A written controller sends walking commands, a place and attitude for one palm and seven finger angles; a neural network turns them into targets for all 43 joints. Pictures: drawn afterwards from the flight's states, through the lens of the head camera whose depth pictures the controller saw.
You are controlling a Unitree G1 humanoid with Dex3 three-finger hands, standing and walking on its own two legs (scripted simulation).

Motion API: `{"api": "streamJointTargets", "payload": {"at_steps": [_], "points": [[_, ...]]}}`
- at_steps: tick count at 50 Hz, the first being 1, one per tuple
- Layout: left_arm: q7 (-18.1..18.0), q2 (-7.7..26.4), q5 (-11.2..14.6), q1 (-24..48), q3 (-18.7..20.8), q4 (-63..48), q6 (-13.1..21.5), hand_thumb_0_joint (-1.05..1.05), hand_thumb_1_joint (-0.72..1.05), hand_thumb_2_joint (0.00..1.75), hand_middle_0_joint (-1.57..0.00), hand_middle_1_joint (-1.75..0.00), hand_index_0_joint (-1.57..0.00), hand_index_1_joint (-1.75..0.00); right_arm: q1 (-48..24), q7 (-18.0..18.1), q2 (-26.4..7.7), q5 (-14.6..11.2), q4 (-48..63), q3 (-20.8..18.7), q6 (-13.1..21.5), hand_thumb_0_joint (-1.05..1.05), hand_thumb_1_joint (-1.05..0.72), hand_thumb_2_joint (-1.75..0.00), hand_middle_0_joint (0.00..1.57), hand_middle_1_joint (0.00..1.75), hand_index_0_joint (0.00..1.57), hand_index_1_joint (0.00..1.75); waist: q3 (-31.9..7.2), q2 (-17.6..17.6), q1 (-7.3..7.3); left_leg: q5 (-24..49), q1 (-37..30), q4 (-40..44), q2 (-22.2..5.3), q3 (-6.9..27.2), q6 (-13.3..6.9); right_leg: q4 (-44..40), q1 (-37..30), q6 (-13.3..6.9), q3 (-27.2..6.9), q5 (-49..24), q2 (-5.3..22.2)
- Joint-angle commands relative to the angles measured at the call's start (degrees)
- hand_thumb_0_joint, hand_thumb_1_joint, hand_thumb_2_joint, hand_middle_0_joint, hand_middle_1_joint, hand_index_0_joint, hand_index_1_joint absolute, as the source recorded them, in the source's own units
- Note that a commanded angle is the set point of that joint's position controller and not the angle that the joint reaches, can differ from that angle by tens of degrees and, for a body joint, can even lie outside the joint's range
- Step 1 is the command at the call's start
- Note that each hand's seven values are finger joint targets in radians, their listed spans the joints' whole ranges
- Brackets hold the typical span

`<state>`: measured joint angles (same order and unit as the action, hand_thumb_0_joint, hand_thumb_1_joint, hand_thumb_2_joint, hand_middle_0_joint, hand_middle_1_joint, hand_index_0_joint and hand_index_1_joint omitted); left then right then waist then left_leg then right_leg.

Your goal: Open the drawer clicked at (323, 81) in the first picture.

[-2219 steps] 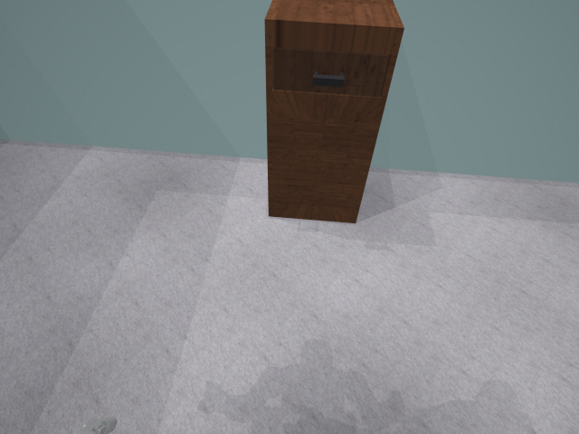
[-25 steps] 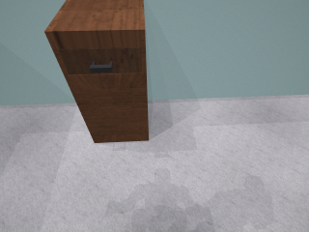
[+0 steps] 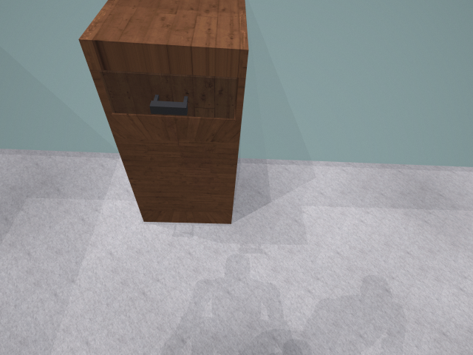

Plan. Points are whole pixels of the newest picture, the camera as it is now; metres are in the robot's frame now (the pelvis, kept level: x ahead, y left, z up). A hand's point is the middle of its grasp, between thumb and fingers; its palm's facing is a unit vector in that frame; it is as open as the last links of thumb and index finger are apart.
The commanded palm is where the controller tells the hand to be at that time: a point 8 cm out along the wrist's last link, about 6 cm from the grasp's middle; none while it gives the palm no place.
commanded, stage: take the last steps up to it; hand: left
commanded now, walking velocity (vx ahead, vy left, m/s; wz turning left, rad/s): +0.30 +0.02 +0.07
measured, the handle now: (170, 103) +0.75 +0.23 -0.04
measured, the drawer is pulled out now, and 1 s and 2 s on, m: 0.00 0.00 0.00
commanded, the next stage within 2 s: come to a stop and stand still in 0.44 s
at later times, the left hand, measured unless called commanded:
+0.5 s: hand (176, 288) +0.28 +0.14 -0.17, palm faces +0.08 -0.98 -0.18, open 7.2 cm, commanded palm none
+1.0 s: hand (160, 264) +0.32 +0.18 -0.16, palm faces +0.07 -0.94 -0.33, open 7.4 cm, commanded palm none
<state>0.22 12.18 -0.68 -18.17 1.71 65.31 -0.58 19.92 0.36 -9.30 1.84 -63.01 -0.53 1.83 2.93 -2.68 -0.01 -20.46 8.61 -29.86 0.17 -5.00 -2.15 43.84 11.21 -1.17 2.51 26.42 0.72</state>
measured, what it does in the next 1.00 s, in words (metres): walks ahead: right foot, then left foot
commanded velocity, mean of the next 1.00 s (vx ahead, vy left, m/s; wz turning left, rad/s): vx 0.01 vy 0.00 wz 0.01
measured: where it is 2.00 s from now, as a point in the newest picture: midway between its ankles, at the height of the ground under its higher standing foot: (240, 351)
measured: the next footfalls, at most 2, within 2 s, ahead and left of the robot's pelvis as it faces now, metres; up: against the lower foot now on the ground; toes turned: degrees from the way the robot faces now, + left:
right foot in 0.34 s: +0.31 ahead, -0.17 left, +0.00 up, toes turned +6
left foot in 0.64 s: +0.29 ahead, +0.12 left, +0.00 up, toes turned +7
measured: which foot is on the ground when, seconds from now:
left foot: down 0.00-0.34, up 0.36-0.62, down 0.64-1.00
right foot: up 0.00-0.32, down 0.34-1.00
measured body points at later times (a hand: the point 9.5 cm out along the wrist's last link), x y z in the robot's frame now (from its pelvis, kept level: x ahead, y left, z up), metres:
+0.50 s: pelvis +0.18 -0.04 +0.00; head +0.24 -0.03 +0.44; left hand +0.27 +0.19 -0.16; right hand +0.16 -0.26 -0.16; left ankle +0.12 +0.09 -0.67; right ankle +0.22 -0.12 -0.73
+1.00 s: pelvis +0.27 -0.05 +0.00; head +0.35 -0.06 +0.44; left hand +0.32 +0.23 -0.14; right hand +0.37 -0.28 -0.17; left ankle +0.25 +0.11 -0.73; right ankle +0.27 -0.17 -0.73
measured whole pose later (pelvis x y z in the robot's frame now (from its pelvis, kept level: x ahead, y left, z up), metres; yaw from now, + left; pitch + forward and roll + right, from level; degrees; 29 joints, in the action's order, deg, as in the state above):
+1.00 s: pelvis +0.27 -0.05 +0.00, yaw +2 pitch +1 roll +1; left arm -0.7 14.4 -1.5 -10.0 4.2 53.6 -1.5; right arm 5.7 2.5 -11.6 1.4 -56.0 -2.9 -2.6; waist 8.6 1.6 -1.7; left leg -17.3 14.5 -31.6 -5.5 -3.3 3.9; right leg 35.7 18.0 0.0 0.1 13.7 1.5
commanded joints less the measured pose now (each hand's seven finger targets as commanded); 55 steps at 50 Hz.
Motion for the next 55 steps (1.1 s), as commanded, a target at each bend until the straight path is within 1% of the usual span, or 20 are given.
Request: {"api": "streamJointTargets", "payload": {"at_steps": [1, 5, 10, 14, 15, 16, 17, 18, 20, 23, 30, 33, 37, 40, 43, 47, 48, 50, 52, 55], "points": [[-0.2, 4.8, -0.3, 12.0, 1.3, -8.5, 2.8, 0.00, 0.90, 0.90, -0.20, -0.30, -0.20, -0.30, 14.7, 2.0, -7.4, -0.2, -2.3, -2.0, 1.1, 0.00, -0.90, -0.90, 0.20, 0.30, 0.20, 0.30, 7.8, 4.3, 4.36, 31.2, -10.9, 15.3, -20.8, 22.8, -10.1, 19.2, 28.2, 0.2, -2.3, -1.5, 5.2], [0.8, 1.2, -0.5, 10.3, 1.0, -8.8, 2.2, 0.00, 0.90, 0.90, -0.20, -0.30, -0.20, -0.30, 14.0, 2.7, -6.2, -0.5, -3.1, -1.8, 2.1, 0.00, -0.90, -0.90, 0.20, 0.30, 0.20, 0.30, 3.2, 9.3, 2.61, 37.4, -12.8, 14.3, -14.1, 11.1, -5.8, 12.9, 26.1, 1.1, 1.2, -9.3, 4.6], [1.1, -0.5, -0.3, 15.7, 0.6, -11.0, 1.9, 0.00, 0.90, 0.90, -0.20, -0.30, -0.20, -0.30, 15.9, 3.0, -4.6, -0.4, -4.1, -1.0, 2.1, 0.00, -0.90, -0.90, 0.20, 0.30, 0.20, 0.30, 5.0, 10.4, 3.79, 43.7, -8.2, 13.5, -12.2, 7.2, -3.4, 0.8, 19.4, -0.1, 5.6, -14.1, 2.2], [0.8, 1.6, -0.3, 6.7, 1.7, -9.1, 2.3, 0.00, 0.90, 0.90, -0.20, -0.30, -0.20, -0.30, 13.2, 3.0, -6.0, -0.9, -4.1, -1.6, 1.6, 0.00, -0.90, -0.90, 0.20, 0.30, 0.20, 0.30, 0.9, 10.1, -1.36, 52.1, -3.7, 2.3, -12.2, 5.5, -2.7, -7.4, 0.6, -2.1, 7.2, -16.4, -1.6], [0.6, 3.1, -0.3, -0.9, 2.5, -6.9, 2.7, 0.00, 0.90, 0.90, -0.20, -0.30, -0.20, -0.30, 11.2, 2.8, -6.3, -1.3, -3.4, -1.9, 1.5, 0.00, -0.90, -0.90, 0.20, 0.30, 0.20, 0.30, -2.6, 8.5, -5.12, 47.6, 1.5, -6.3, -10.8, 4.4, -1.6, -10.8, -11.0, -3.1, 5.2, -19.6, -0.5], [-0.1, 8.3, -0.9, -9.4, 4.1, -5.0, 3.5, 0.00, 0.90, 0.90, -0.20, -0.30, -0.20, -0.30, 11.0, 2.1, -4.3, -2.0, -2.2, -1.8, 1.8, 0.00, -0.90, -0.90, 0.20, 0.30, 0.20, 0.30, -9.1, -1.2, -8.19, 29.3, 12.9, -21.8, -5.8, 0.8, 0.4, -14.1, -25.2, -7.3, -9.5, -22.1, 10.6], [-0.6, 12.2, -0.5, -13.3, 5.0, -3.8, 3.7, 0.00, 0.90, 0.90, -0.20, -0.30, -0.20, -0.30, 11.5, 2.2, -1.4, -2.6, -0.5, -1.8, 2.0, 0.00, -0.90, -0.90, 0.20, 0.30, 0.20, 0.30, -13.6, -10.6, -7.70, -12.4, 20.4, -44.5, 0.6, 1.2, 1.7, -23.0, -26.9, -14.2, -32.3, -28.6, 27.1], [-1.0, 11.1, 0.3, -9.0, 4.4, -4.8, 3.2, 0.00, 0.90, 0.90, -0.20, -0.30, -0.20, -0.30, 7.2, 1.9, -2.8, -2.2, 0.4, -2.3, 1.3, 0.00, -0.90, -0.90, 0.20, 0.30, 0.20, 0.30, -6.9, -3.3, -7.10, -13.0, 23.6, -49.8, -3.0, 6.5, 0.6, -26.5, -18.5, -15.3, -31.4, -22.1, 26.1], [-1.8, 6.3, -0.2, 1.1, 3.3, -6.9, 3.0, 0.00, 0.90, 0.90, -0.20, -0.30, -0.20, -0.30, 3.7, 1.2, 0.3, -1.1, 1.4, -2.5, 0.4, 0.00, -0.90, -0.90, 0.20, 0.30, 0.20, 0.30, 4.5, -3.0, -1.53, -7.6, 23.0, -45.2, -8.1, 7.8, 1.2, -29.5, 2.5, -12.4, -22.2, -13.9, 22.0], [-2.0, 3.0, -0.9, 7.0, 2.4, -9.5, 3.8, 0.00, 0.90, 0.90, -0.20, -0.30, -0.20, -0.30, 6.6, 0.3, 2.6, -0.6, 0.9, -2.0, -1.7, 0.00, -0.90, -0.90, 0.20, 0.30, 0.20, 0.30, 3.0, -1.7, 3.09, -5.2, 11.2, -30.2, -8.5, 5.6, 1.4, -32.5, 14.9, -9.8, -9.6, -15.5, 16.8], [-1.7, 3.4, 0.0, 4.3, 2.6, -7.3, 3.9, 0.00, 0.90, 0.90, -0.20, -0.30, -0.20, -0.30, 2.4, 0.5, 1.0, -0.8, 2.4, -1.3, -0.2, 0.00, -0.90, -0.90, 0.20, 0.30, 0.20, 0.30, -4.9, 0.2, 1.88, 13.1, 1.4, 1.2, -4.0, 1.5, 4.2, -21.1, 2.5, -5.2, -4.1, -36.8, 9.7], [-2.5, 1.6, 0.1, 2.9, 1.4, -7.9, 2.8, 0.00, 0.90, 0.90, -0.20, -0.30, -0.20, -0.30, -1.5, 1.6, -7.1, -1.0, 4.8, -2.2, -0.2, 0.00, -0.90, -0.90, 0.20, 0.30, 0.20, 0.30, -6.8, 7.5, 0.47, 45.9, -1.5, 2.5, -14.1, 8.5, -1.5, -17.0, 1.5, 1.0, 0.3, -25.9, 4.5], [-2.5, 6.0, -0.1, 2.1, 2.2, -8.2, 1.7, 0.00, 0.90, 0.90, -0.20, -0.30, -0.20, -0.30, -3.4, 2.7, -9.0, -1.3, 6.4, -3.2, -2.1, 0.00, -0.90, -0.90, 0.20, 0.30, 0.20, 0.30, -5.5, 10.1, 1.60, 65.0, -7.4, -1.3, -12.3, 4.3, 0.4, -10.7, 3.5, 0.8, 1.1, -42.2, 5.0], [-2.3, 5.5, 0.0, 4.1, 2.9, -11.1, 0.3, 0.00, 0.90, 0.90, -0.20, -0.30, -0.20, -0.30, -1.9, 3.1, -13.7, -0.9, 6.7, -4.7, -2.9, 0.00, -0.90, -0.90, 0.20, 0.30, 0.20, 0.30, -8.1, 15.5, 2.93, 81.3, -15.3, 3.4, -21.0, 12.1, -7.0, 2.5, 12.9, 1.5, 0.6, 0.9, 0.2], [-1.7, 4.9, -0.2, 5.2, 3.5, -12.4, -1.3, 0.00, 0.90, 0.90, -0.20, -0.30, -0.20, -0.30, -7.5, 3.9, -14.5, 0.0, 8.3, -5.4, -3.3, 0.00, -0.90, -0.90, 0.20, 0.30, 0.20, 0.30, -5.5, 11.6, 1.31, 64.0, -10.5, 4.1, -23.4, 12.1, -9.6, 10.6, 15.7, 0.9, -6.0, 7.5, 0.9], [-1.1, 5.3, -0.6, 0.2, 3.8, -12.0, -1.0, 0.00, 0.90, 0.90, -0.20, -0.30, -0.20, -0.30, -13.4, 3.4, -14.8, -0.1, 9.8, -5.8, -3.5, 0.00, -0.90, -0.90, 0.20, 0.30, 0.20, 0.30, -8.2, 12.9, -1.72, 51.2, -6.2, -0.2, -17.2, 6.3, -2.6, -8.1, 5.4, 1.2, -1.4, -8.7, 0.2], [-0.9, 6.7, -0.9, -1.9, 4.0, -11.3, -0.8, 0.00, 0.90, 0.90, -0.20, -0.30, -0.20, -0.30, -14.0, 3.1, -14.1, -0.6, 10.1, -5.8, -3.7, 0.00, -0.90, -0.90, 0.20, 0.30, 0.20, 0.30, -8.2, 8.1, -2.99, 39.9, -1.6, -3.6, -13.8, 4.5, -0.2, -16.3, -0.5, 1.3, -0.9, -21.7, 0.9], [-1.7, 14.3, -1.7, -0.8, 4.8, -11.9, 0.0, 0.00, 0.90, 0.90, -0.20, -0.30, -0.20, -0.30, -11.8, 1.9, -7.9, -1.8, 11.8, -4.7, -4.2, 0.00, -0.90, -0.90, 0.20, 0.30, 0.20, 0.30, -7.8, -17.9, -2.69, -14.0, 12.3, -22.5, 0.9, 1.4, 4.1, -23.2, -5.8, -6.5, -22.0, -59.8, 19.6], [-1.9, 13.9, -1.4, 2.4, 3.9, -13.2, -0.2, 0.00, 0.90, 0.90, -0.20, -0.30, -0.20, -0.30, -11.0, 1.2, -6.9, -1.9, 10.4, -4.4, -5.2, 0.00, -0.90, -0.90, 0.20, 0.30, 0.20, 0.30, -4.3, -8.0, -1.85, -15.1, 12.3, -33.1, -0.9, 8.2, 2.7, -24.7, 2.3, -11.0, -18.3, -43.0, 20.5], [-2.7, 10.6, -1.0, 5.0, 3.5, -13.2, 0.2, 0.00, 0.90, 0.90, -0.20, -0.30, -0.20, -0.30, -11.8, 0.9, -7.2, -1.6, 9.2, -3.7, -4.7, 0.00, -0.90, -0.90, 0.20, 0.30, 0.20, 0.30, -2.9, -9.4, -1.04, -10.6, 16.7, -29.1, -2.3, 7.9, 3.9, -21.3, -4.4, -9.5, -14.8, -51.9, 16.2]]}}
